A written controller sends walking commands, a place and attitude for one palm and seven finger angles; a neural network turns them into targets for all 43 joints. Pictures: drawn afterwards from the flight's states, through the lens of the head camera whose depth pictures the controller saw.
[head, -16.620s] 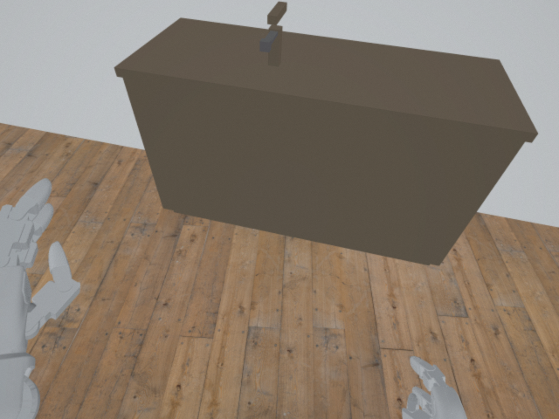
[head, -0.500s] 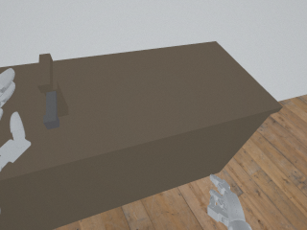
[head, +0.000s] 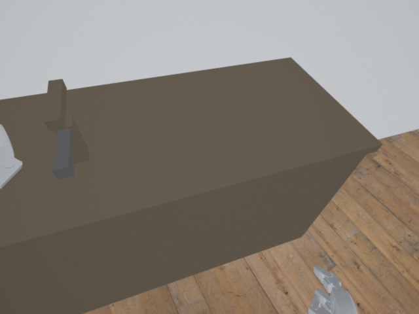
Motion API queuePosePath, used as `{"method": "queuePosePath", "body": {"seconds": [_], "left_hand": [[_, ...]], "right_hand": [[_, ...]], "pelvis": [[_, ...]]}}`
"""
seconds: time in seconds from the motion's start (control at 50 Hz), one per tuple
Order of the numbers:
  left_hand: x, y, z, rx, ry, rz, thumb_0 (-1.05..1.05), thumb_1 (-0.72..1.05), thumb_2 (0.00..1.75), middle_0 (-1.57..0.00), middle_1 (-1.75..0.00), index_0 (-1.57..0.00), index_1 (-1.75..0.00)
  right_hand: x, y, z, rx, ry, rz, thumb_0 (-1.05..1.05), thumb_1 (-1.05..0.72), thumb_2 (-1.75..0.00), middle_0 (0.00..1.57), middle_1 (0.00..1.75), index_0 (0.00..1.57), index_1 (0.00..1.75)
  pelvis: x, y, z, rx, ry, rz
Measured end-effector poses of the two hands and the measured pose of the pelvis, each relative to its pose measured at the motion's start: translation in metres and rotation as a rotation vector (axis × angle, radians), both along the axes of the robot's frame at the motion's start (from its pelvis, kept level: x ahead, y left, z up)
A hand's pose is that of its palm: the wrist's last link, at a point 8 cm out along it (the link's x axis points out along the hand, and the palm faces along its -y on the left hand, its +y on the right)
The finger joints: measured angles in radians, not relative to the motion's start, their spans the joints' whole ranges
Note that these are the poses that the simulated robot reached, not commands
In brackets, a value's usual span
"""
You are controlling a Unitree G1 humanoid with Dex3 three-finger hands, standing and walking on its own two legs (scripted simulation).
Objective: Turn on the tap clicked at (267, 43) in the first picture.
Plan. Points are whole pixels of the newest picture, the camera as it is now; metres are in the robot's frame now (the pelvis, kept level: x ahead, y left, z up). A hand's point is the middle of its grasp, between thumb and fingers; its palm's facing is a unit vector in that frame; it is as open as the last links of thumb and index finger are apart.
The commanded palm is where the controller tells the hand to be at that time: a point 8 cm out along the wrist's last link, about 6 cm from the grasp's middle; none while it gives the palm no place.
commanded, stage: come to a stop and stand still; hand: left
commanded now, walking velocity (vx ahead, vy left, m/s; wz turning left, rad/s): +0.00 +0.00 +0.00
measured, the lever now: (63, 168) +0.33 +0.31 +0.09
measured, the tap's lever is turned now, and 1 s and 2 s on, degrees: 0 0 0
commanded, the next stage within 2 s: look again from close up in 0.74 s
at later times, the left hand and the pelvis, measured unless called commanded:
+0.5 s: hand (12, 179) +0.24 +0.31 +0.18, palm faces +0.42 -0.86 -0.30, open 7.4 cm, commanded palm +0.18 +0.34 +0.18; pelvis +0.02 +0.06 +0.00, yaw +0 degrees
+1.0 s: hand (18, 191) +0.23 +0.31 +0.15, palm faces +0.39 -0.84 -0.36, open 7.4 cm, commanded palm +0.18 +0.34 +0.18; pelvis +0.02 +0.06 +0.00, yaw +1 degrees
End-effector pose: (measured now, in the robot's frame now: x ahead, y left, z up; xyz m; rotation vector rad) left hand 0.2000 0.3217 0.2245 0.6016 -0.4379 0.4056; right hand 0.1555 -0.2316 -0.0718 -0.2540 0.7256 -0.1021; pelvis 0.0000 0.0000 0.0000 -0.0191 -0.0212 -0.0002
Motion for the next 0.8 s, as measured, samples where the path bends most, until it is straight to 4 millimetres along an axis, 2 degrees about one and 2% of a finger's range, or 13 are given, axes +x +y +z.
{"method": "queuePosePath", "body": {"seconds": [0.04, 0.16, 0.22, 0.28, 0.36, 0.42, 0.5, 0.58, 0.64, 0.72, 0.8], "left_hand": [[0.001, 0.004, -0.008, -0.053, 0.028, 0.010, 0.02, 0.89, 0.90, -0.21, -0.30, -0.21, -0.30], [-0.019, -0.023, -0.067, -0.199, 0.261, -0.102, 0.02, 0.90, 0.90, -0.20, -0.30, -0.20, -0.30], [-0.026, -0.015, -0.080, -0.226, 0.286, -0.107, 0.02, 0.89, 0.90, -0.21, -0.31, -0.21, -0.30], [-0.026, 0.006, -0.073, -0.216, 0.209, -0.063, 0.02, 0.89, 0.90, -0.22, -0.31, -0.21, -0.30], [-0.019, 0.029, -0.047, -0.190, 0.046, -0.017, 0.02, 0.89, 0.90, -0.22, -0.31, -0.21, -0.30], [-0.013, 0.031, -0.033, -0.182, -0.027, -0.029, 0.02, 0.89, 0.90, -0.21, -0.30, -0.21, -0.30], [-0.003, 0.025, -0.038, -0.193, 0.013, -0.075, 0.02, 0.90, 0.90, -0.20, -0.30, -0.20, -0.30], [0.006, 0.027, -0.058, -0.207, 0.128, -0.084, 0.02, 0.90, 0.90, -0.21, -0.30, -0.20, -0.30], [0.009, 0.033, -0.065, -0.204, 0.174, -0.068, 0.02, 0.89, 0.90, -0.21, -0.30, -0.20, -0.30], [0.007, 0.035, -0.056, -0.182, 0.145, -0.060, 0.02, 0.89, 0.90, -0.21, -0.31, -0.21, -0.30], [0.003, 0.030, -0.041, -0.154, 0.088, -0.074, 0.02, 0.89, 0.90, -0.21, -0.30, -0.21, -0.30]], "right_hand": [[-0.001, 0.003, 0.000, 0.026, -0.023, -0.014, 0.02, -0.90, -0.90, 0.20, 0.30, 0.20, 0.30], [-0.003, 0.020, 0.001, 0.046, -0.049, -0.052, 0.02, -0.90, -0.90, 0.20, 0.30, 0.20, 0.30], [-0.001, 0.034, 0.005, 0.017, -0.033, -0.028, 0.02, -0.90, -0.90, 0.20, 0.30, 0.20, 0.30], [0.006, 0.049, 0.011, -0.008, -0.028, 0.018, 0.02, -0.90, -0.90, 0.20, 0.30, 0.20, 0.30], [0.023, 0.069, 0.018, -0.012, -0.063, 0.081, 0.02, -0.90, -0.90, 0.20, 0.30, 0.20, 0.30], [0.036, 0.082, 0.023, 0.008, -0.099, 0.102, 0.02, -0.90, -0.90, 0.20, 0.30, 0.21, 0.30], [0.048, 0.093, 0.027, 0.034, -0.127, 0.100, 0.02, -0.90, -0.90, 0.20, 0.30, 0.21, 0.30], [0.052, 0.097, 0.025, 0.040, -0.110, 0.083, 0.02, -0.90, -0.90, 0.21, 0.30, 0.21, 0.30], [0.051, 0.095, 0.022, 0.029, -0.077, 0.075, 0.02, -0.90, -0.90, 0.21, 0.30, 0.21, 0.30], [0.048, 0.090, 0.018, 0.008, -0.038, 0.074, 0.02, -0.90, -0.90, 0.21, 0.30, 0.21, 0.30], [0.046, 0.083, 0.015, 0.002, -0.025, 0.066, 0.02, -0.90, -0.90, 0.20, 0.30, 0.21, 0.30]], "pelvis": [[0.000, 0.008, 0.001, 0.005, 0.001, -0.011], [0.005, 0.029, 0.001, 0.007, -0.003, -0.018], [0.006, 0.033, 0.001, 0.005, -0.008, -0.007], [0.005, 0.037, 0.001, 0.002, -0.011, 0.004], [0.006, 0.044, 0.001, -0.003, -0.011, 0.011], [0.010, 0.051, 0.002, -0.007, -0.005, 0.007], [0.017, 0.060, 0.003, -0.008, 0.007, -0.001], [0.023, 0.064, 0.003, -0.006, 0.015, -0.001], [0.025, 0.064, 0.003, -0.007, 0.016, 0.005], [0.026, 0.063, 0.003, -0.008, 0.013, 0.011], [0.027, 0.062, 0.003, -0.010, 0.009, 0.013]]}}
